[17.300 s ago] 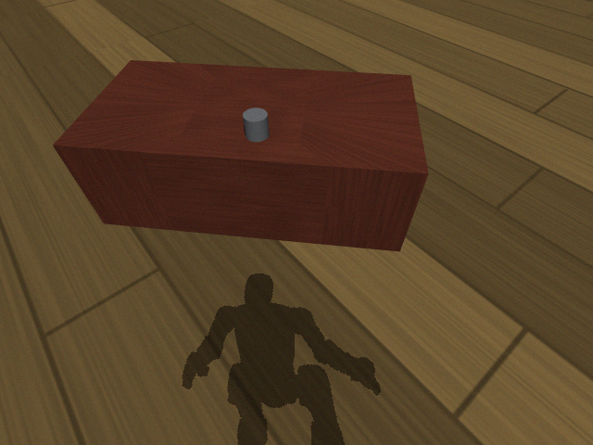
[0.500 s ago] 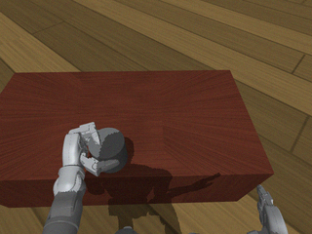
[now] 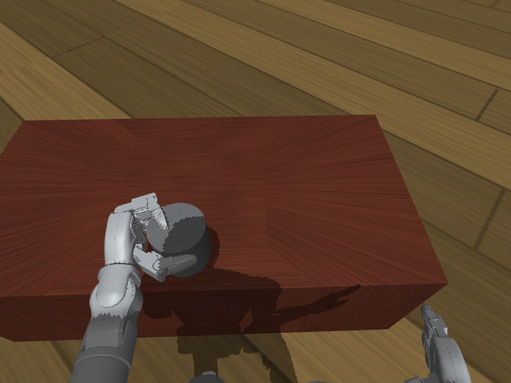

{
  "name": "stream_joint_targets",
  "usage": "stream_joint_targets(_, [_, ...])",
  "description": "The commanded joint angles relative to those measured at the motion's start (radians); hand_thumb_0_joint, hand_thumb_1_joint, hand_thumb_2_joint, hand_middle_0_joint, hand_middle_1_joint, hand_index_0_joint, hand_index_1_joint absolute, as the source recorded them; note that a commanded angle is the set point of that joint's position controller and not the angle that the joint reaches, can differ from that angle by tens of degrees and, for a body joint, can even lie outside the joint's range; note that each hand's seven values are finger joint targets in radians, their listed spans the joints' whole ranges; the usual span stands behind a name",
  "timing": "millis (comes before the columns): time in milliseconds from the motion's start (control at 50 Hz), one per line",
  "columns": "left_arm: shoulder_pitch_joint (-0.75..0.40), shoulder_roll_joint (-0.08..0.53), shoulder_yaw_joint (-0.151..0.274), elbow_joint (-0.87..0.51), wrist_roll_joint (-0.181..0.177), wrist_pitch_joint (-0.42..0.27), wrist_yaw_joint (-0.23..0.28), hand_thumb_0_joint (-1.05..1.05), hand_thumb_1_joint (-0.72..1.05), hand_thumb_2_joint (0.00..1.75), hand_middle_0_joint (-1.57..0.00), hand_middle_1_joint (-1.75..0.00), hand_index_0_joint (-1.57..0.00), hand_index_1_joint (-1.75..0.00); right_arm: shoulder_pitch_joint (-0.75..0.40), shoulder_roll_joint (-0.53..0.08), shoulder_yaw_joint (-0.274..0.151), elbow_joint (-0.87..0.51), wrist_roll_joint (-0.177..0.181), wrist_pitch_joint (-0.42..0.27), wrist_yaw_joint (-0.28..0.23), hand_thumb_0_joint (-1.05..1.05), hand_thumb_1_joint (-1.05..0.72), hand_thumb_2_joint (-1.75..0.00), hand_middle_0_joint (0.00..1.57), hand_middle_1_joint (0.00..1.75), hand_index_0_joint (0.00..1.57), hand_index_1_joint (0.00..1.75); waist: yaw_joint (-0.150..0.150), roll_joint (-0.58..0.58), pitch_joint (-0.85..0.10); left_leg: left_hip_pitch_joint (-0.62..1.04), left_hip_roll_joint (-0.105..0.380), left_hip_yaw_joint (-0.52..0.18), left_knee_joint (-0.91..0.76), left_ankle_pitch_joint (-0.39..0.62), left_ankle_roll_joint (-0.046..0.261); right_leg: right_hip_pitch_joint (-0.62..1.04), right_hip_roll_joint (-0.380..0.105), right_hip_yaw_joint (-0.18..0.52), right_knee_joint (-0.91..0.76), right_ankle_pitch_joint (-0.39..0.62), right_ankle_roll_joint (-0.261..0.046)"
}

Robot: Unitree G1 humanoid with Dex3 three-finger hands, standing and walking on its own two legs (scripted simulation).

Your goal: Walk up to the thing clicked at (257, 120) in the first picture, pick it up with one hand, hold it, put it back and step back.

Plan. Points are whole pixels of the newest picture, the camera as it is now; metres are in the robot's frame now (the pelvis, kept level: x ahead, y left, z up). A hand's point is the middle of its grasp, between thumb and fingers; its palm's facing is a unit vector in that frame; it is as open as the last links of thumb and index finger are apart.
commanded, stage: hold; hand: left
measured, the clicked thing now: (181, 240) +0.33 +0.14 +0.03
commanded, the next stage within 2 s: crouch in 0.16 s
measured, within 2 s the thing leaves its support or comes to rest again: neither
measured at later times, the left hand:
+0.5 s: hand (169, 234) +0.34 +0.16 +0.03, palm faces +0.11 -0.99 +0.01, open 8.3 cm
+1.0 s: hand (190, 217) +0.44 +0.15 -0.07, palm faces +0.12 -0.99 +0.00, open 8.1 cm
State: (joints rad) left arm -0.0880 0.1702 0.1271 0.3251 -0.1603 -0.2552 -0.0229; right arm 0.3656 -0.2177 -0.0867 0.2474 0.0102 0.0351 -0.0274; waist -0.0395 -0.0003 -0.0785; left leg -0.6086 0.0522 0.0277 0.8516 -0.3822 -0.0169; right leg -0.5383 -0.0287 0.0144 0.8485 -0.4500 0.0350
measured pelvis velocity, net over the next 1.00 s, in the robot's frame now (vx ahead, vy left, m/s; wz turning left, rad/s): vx -0.02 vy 0.00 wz -0.01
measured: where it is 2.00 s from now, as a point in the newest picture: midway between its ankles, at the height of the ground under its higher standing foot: outside the picture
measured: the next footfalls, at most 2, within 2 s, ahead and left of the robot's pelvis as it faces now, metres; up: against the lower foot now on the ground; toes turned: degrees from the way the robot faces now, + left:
none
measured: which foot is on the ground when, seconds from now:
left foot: down 0.00-1.00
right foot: down 0.00-1.00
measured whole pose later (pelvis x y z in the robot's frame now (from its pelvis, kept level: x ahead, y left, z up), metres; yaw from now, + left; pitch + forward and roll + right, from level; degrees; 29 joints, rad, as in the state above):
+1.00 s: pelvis -0.02 +0.00 -0.07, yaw -1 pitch +23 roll -3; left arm -0.61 0.32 0.33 1.04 -0.06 -0.59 0.01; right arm 0.37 -0.25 -0.07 0.00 -0.08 0.02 0.07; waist -0.21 -0.03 -0.13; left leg -1.13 0.08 -0.02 1.22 -0.49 -0.02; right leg -1.04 0.00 -0.01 1.19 -0.55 0.03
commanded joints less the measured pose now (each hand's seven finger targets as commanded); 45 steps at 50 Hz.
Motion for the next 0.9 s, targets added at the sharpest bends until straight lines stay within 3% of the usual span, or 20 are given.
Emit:
stream_joint_targets(0, [-0.274,0.142,0.069,-0.269,-0.018,-0.096,-0.003,0.0,-0.07,1.21,-1.26,-1.41,-1.28,-1.42,-0.031,-0.152,-0.078,-0.151,0.005,-0.052,-0.014,0.0,0.53,-0.05,0.05,0.05,0.05,0.05,0.015,0.014,-0.255,0.21,-0.028,-0.001,-0.119,0.201,0.017,0.04,0.033,-0.038,-0.118,0.273,-0.029])
stream_joint_targets(40, [-0.25,0.111,0.041,-0.284,-0.017,-0.101,-0.005,0.0,-0.09,1.2,-1.25,-1.41,-1.27,-1.41,-0.03,-0.124,-0.053,-0.16,0.002,-0.057,-0.008,0.0,0.53,-0.05,0.05,0.05,0.05,0.05,0.014,0.019,-0.257,0.219,-0.028,0.001,-0.11,0.235,0.017,0.058,0.034,-0.039,-0.11,0.305,-0.027])
stream_joint_targets(80, [-0.239,0.126,0.064,-0.285,-0.023,-0.103,0.001,0.0,-0.1,1.2,-1.25,-1.4,-1.27,-1.41,-0.053,-0.166,-0.096,-0.167,0.004,-0.056,-0.014,0.0,0.53,-0.06,0.05,0.05,0.05,0.05,0.012,0.006,-0.265,0.222,-0.026,-0.001,-0.107,0.245,0.018,0.054,0.036,-0.038,-0.109,0.314,-0.025])
stream_joint_targets(120, [-0.265,0.116,0.039,-0.323,-0.022,-0.112,-0.003,0.0,-0.09,1.18,-1.23,-1.38,-1.25,-1.39,-0.04,-0.122,-0.047,-0.175,0.001,-0.056,-0.008,0.0,0.53,-0.06,0.05,0.05,0.05,0.05,0.016,0.012,-0.295,0.226,-0.025,-0.001,-0.096,0.274,0.021,0.068,0.034,-0.035,-0.104,0.341,-0.025])
stream_joint_targets(180, [-0.238,0.124,0.061,-0.248,-0.022,-0.112,-0.001,0.0,-0.12,1.2,-1.25,-1.41,-1.27,-1.42,-0.042,-0.162,-0.087,-0.165,0.002,-0.054,-0.014,0.0,0.53,-0.06,0.05,0.05,0.05,0.05,-0.003,-0.005,-0.259,0.212,-0.024,-0.001,-0.102,0.235,0.021,0.034,0.034,-0.033,-0.109,0.307,-0.023])
stream_joint_targets(200, [-0.264,0.108,0.033,-0.261,-0.018,-0.118,-0.008,0.0,-0.11,1.19,-1.24,-1.4,-1.26,-1.41,-0.047,-0.123,-0.048,-0.159,0.001,-0.054,-0.011,0.0,0.53,-0.05,0.05,0.05,0.05,0.05,0.0,0.003,-0.244,0.198,-0.028,0.004,-0.099,0.216,0.02,0.031,0.03,-0.029,-0.115,0.3,-0.022])
stream_joint_targets(260, [-0.285,0.131,0.049,-0.275,-0.021,-0.129,-0.006,0.0,-0.07,1.19,-1.21,-1.36,-1.24,-1.36,-0.024,-0.161,-0.083,-0.165,0.0,-0.056,-0.017,0.0,0.55,-0.05,0.05,0.05,0.05,0.05,-0.012,0.018,-0.267,0.217,-0.03,0.003,-0.099,0.211,0.02,0.035,0.029,-0.029,-0.109,0.299,-0.022])
stream_joint_targets(320, [-0.293,0.078,0.023,-0.204,-0.025,-0.132,-0.01,0.0,-0.03,1.19,-1.22,-1.36,-1.24,-1.36,-0.026,-0.094,-0.016,-0.191,-0.001,-0.062,-0.008,0.0,0.55,-0.05,0.05,0.05,0.05,0.05,-0.019,-0.014,-0.231,0.194,-0.029,0.003,-0.093,0.184,0.023,0.011,0.029,-0.031,-0.115,0.274,-0.019])
stream_joint_targets(380, [-0.371,0.124,0.054,-0.168,-0.016,-0.152,-0.011,0.0,-0.05,1.18,-1.21,-1.34,-1.23,-1.35,0.008,-0.083,0.002,-0.153,-0.005,-0.06,-0.004,0.0,0.55,-0.05,0.05,0.05,0.05,0.05,-0.027,-0.016,-0.214,0.165,-0.031,0.008,-0.071,0.183,0.029,-0.025,0.021,-0.022,-0.108,0.289,-0.017])
stream_joint_targets(420, [-0.359,0.13,0.082,-0.02,-0.01,-0.162,-0.013,0.0,-0.05,1.17,-1.19,-1.33,-1.22,-1.33,-0.007,-0.139,-0.047,-0.177,-0.012,-0.063,-0.006,0.0,0.56,-0.05,0.05,0.05,0.05,0.05,-0.038,-0.033,-0.206,0.14,-0.027,-0.001,-0.063,0.168,0.03,-0.057,0.025,-0.026,-0.09,0.267,-0.019])
stream_joint_targets(480, [-0.497,0.144,0.094,0.02,-0.007,-0.218,-0.016,0.0,-0.05,1.16,-1.18,-1.32,-1.21,-1.32,-0.008,-0.13,-0.037,-0.194,-0.022,-0.07,0.008,0.0,0.56,-0.05,0.05,0.05,0.05,0.05,-0.052,-0.022,-0.227,0.108,-0.021,-0.014,-0.037,0.131,0.026,-0.114,0.029,-0.028,-0.052,0.226,-0.028])
stream_joint_targets(500, [-0.541,0.166,0.104,0.047,-0.004,-0.235,-0.018,0.0,-0.05,1.17,-1.2,-1.34,-1.23,-1.33,-0.027,-0.157,-0.058,-0.232,-0.023,-0.076,0.009,0.0,0.56,-0.05,0.05,0.05,0.05,0.05,-0.062,-0.012,-0.258,0.111,-0.022,-0.017,-0.026,0.118,0.025,-0.128,0.028,-0.025,-0.04,0.215,-0.03])
stream_joint_targets(560, [-0.56,0.157,0.11,0.21,0.003,-0.275,-0.026,0.0,-0.06,1.16,-1.19,-1.33,-1.23,-1.32,0.003,-0.143,-0.037,-0.289,-0.032,-0.079,0.026,0.0,0.55,-0.05,0.05,0.05,0.05,0.05,-0.077,-0.043,-0.322,0.095,-0.02,-0.027,0.03,0.164,0.029,-0.151,0.031,-0.028,0.001,0.245,-0.029])
stream_joint_targets(600, [-0.672,0.228,0.147,0.19,0.007,-0.317,-0.019,0.0,-0.09,1.15,-1.19,-1.34,-1.23,-1.33,0.003,-0.174,-0.066,-0.313,-0.038,-0.079,0.032,0.0,0.55,-0.05,0.05,0.05,0.05,0.05,-0.083,0.023,-0.408,0.109,-0.022,-0.031,0.068,0.202,0.026,-0.177,0.032,-0.025,0.035,0.271,-0.032])
stream_joint_targets(640, [-0.702,0.195,0.131,0.273,0.014,-0.341,-0.016,0.0,-0.11,1.15,-1.2,-1.34,-1.24,-1.33,0.013,-0.156,-0.049,-0.344,-0.048,-0.079,0.045,0.0,0.55,-0.05,0.05,0.05,0.05,0.05,-0.09,0.021,-0.412,0.083,-0.019,-0.04,0.091,0.207,0.023,-0.214,0.037,-0.033,0.058,0.26,-0.035])
stream_joint_targets(760, [-0.821,0.293,0.201,0.365,0.047,-0.407,0.013,0.0,-0.08,1.18,-1.25,-1.38,-1.28,-1.37,0.022,-0.178,-0.068,-0.382,-0.069,-0.076,0.064,0.0,0.54,-0.05,0.05,0.05,0.05,0.05,-0.102,0.096,-0.517,0.015,-0.019,-0.051,0.176,0.23,0.021,-0.277,0.045,-0.037,0.135,0.269,-0.041])
stream_joint_targets(800, [-0.843,0.279,0.187,0.395,0.065,-0.422,0.02,0.0,-0.07,1.19,-1.25,-1.39,-1.29,-1.38,0.03,-0.173,-0.062,-0.387,-0.078,-0.07,0.072,0.0,0.54,-0.05,0.05,0.05,0.05,0.05,-0.115,0.132,-0.541,0.002,-0.015,-0.06,0.197,0.256,0.016,-0.304,0.051,-0.046,0.165,0.275,-0.046])
stream_joint_targets(820, [-0.843,0.315,0.221,0.423,0.071,-0.425,0.025,0.0,-0.08,1.18,-1.26,-1.39,-1.3,-1.38,0.024,-0.198,-0.089,-0.389,-0.079,-0.069,0.071,0.0,0.54,-0.05,0.05,0.05,0.05,0.05,-0.119,0.124,-0.55,-0.012,-0.014,-0.062,0.211,0.255,0.018,-0.315,0.052,-0.046,0.177,0.275,-0.045])
stream_joint_targets(840, [-0.818,0.277,0.198,0.502,0.078,-0.418,0.023,0.0,-0.08,1.19,-1.27,-1.4,-1.3,-1.39,0.032,-0.196,-0.082,-0.414,-0.082,-0.068,0.074,0.0,0.54,-0.05,0.05,0.05,0.05,0.05,-0.141,0.104,-0.545,-0.018,-0.009,-0.067,0.221,0.274,0.019,-0.329,0.057,-0.051,0.185,0.288,-0.045])
stream_joint_targets(880, [-0.891,0.32,0.218,0.439,0.085,-0.435,0.032,0.0,-0.06,1.2,-1.27,-1.4,-1.3,-1.39,0.055,-0.185,-0.071,-0.383,-0.086,-0.063,0.082,0.0,0.54,-0.05,0.05,0.05,0.05,0.05,-0.137,0.172,-0.575,-0.031,-0.011,-0.066,0.244,0.301,0.016,-0.344,0.056,-0.05,0.211,0.308,-0.046])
